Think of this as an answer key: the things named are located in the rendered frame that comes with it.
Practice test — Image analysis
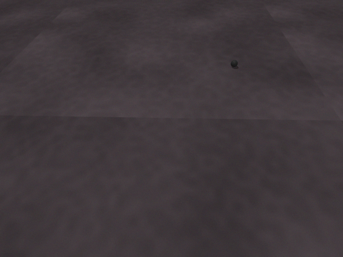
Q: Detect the ball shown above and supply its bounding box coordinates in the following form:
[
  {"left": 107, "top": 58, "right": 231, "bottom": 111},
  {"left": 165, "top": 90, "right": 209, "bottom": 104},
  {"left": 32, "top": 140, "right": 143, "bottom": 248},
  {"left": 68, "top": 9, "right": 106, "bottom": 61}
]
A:
[{"left": 231, "top": 60, "right": 238, "bottom": 67}]

